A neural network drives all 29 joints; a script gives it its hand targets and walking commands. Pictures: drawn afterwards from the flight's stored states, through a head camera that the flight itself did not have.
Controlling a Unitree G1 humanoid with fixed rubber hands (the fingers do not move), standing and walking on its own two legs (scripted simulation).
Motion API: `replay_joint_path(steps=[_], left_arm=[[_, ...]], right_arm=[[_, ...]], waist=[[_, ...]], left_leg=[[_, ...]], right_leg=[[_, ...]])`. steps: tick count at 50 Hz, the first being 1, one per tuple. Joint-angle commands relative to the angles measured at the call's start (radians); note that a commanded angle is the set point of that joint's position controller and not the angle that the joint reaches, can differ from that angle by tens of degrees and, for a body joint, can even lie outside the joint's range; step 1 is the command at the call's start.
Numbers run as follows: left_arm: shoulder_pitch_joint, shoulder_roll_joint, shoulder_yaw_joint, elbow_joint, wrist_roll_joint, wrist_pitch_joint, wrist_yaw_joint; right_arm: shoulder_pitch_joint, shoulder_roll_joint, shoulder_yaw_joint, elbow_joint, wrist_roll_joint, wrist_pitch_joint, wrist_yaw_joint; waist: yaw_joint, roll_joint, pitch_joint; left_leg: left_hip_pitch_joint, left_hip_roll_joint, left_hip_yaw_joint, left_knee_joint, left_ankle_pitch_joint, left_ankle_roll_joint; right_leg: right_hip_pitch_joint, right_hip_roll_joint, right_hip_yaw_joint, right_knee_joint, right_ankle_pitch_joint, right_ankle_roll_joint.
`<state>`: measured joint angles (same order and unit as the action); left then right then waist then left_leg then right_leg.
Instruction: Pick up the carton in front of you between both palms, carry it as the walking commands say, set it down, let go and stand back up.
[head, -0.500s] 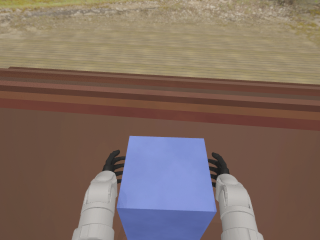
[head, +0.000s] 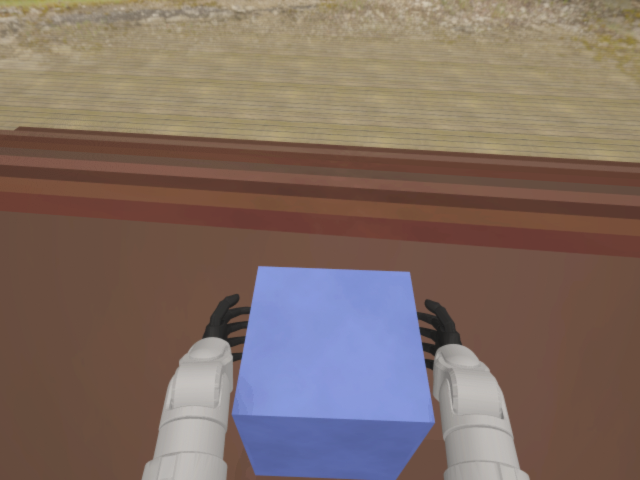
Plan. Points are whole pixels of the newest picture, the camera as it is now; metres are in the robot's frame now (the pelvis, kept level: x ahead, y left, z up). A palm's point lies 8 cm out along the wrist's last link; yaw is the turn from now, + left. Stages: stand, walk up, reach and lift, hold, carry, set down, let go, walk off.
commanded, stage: reach and lift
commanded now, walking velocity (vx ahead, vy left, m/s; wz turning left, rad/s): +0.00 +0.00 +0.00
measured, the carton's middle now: (329, 377) +0.29 +0.00 -0.05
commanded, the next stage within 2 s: hold in 0.32 s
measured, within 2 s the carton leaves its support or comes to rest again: neither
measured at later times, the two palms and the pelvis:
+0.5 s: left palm (213, 343) +0.28 +0.15 +0.05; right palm (452, 351) +0.28 -0.15 +0.05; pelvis +0.00 +0.00 +0.00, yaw +0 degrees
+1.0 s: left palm (213, 344) +0.28 +0.15 +0.05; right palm (453, 352) +0.28 -0.15 +0.05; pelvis -0.01 +0.00 +0.00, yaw +0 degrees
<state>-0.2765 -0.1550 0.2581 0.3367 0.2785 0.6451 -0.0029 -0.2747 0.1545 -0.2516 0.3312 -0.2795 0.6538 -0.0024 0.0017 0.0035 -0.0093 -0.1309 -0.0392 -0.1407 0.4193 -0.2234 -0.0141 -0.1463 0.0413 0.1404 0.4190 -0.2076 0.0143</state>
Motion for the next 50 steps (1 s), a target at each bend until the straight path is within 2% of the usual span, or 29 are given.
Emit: replay_joint_path(steps=[1, 8, 15, 21, 26, 28, 36, 43, 50], left_arm=[[-0.498, -0.963, -0.575, -0.044, -0.256, -0.023, -0.249], [-0.461, -0.955, -0.589, -0.083, -0.267, -0.005, -0.243], [-0.465, -0.951, -0.595, -0.103, -0.272, 0.01, -0.242], [-0.459, -0.946, -0.666, -0.206, -0.316, 0.048, -0.234], [-0.444, -0.903, -0.589, -0.14, -0.269, 0.086, -0.232], [-0.473, -0.91, -0.582, -0.13, -0.268, 0.085, -0.238], [-0.563, -0.938, -0.598, -0.13, -0.283, 0.072, -0.247], [-0.568, -0.935, -0.584, -0.106, -0.272, 0.07, -0.249], [-0.544, -0.929, -0.584, -0.118, -0.271, 0.073, -0.247]], right_arm=[[-0.498, 0.963, 0.579, -0.051, 0.259, -0.028, 0.249], [-0.465, 0.952, 0.594, -0.091, 0.269, -0.011, 0.246], [-0.468, 0.945, 0.599, -0.111, 0.273, 0.003, 0.246], [-0.461, 0.944, 0.667, -0.213, 0.313, 0.042, 0.238], [-0.449, 0.896, 0.593, -0.15, 0.272, 0.08, 0.239], [-0.479, 0.903, 0.585, -0.14, 0.27, 0.079, 0.245], [-0.562, 0.938, 0.598, -0.133, 0.28, 0.066, 0.252], [-0.569, 0.939, 0.59, -0.113, 0.273, 0.066, 0.252], [-0.545, 0.937, 0.592, -0.126, 0.275, 0.069, 0.249]], waist=[[-0.001, -0.002, -0.287], [0.0, -0.001, -0.277], [-0.001, 0.0, -0.26], [-0.004, -0.001, -0.304], [0.0, -0.001, -0.158], [-0.001, -0.001, -0.153], [-0.004, 0.0, -0.217], [-0.003, -0.003, -0.213], [-0.001, -0.005, -0.223]], left_leg=[[0.062, -0.059, 0.07, -0.062, 0.231, -0.003], [0.082, -0.061, 0.066, -0.072, 0.267, -0.006], [0.086, -0.061, 0.066, -0.08, 0.249, -0.007], [0.13, -0.06, 0.06, -0.09, 0.311, -0.009], [0.075, -0.057, 0.069, -0.12, 0.135, -0.001], [0.068, -0.054, 0.071, -0.119, 0.103, 0.0], [0.07, -0.052, 0.075, -0.103, 0.093, 0.0], [0.064, -0.053, 0.077, -0.104, 0.077, 0.002], [0.079, -0.054, 0.076, -0.105, 0.128, 0.002]], right_leg=[[0.125, 0.058, -0.067, -0.05, 0.234, 0.008], [0.141, 0.061, -0.064, -0.06, 0.267, 0.01], [0.14, 0.061, -0.065, -0.068, 0.247, 0.01], [0.186, 0.063, -0.062, -0.081, 0.311, 0.014], [0.134, 0.056, -0.07, -0.107, 0.136, 0.006], [0.122, 0.054, -0.073, -0.107, 0.103, 0.002], [0.133, 0.051, -0.076, -0.089, 0.095, 0.001], [0.13, 0.05, -0.076, -0.089, 0.082, 0.003], [0.147, 0.052, -0.075, -0.09, 0.136, 0.006]])
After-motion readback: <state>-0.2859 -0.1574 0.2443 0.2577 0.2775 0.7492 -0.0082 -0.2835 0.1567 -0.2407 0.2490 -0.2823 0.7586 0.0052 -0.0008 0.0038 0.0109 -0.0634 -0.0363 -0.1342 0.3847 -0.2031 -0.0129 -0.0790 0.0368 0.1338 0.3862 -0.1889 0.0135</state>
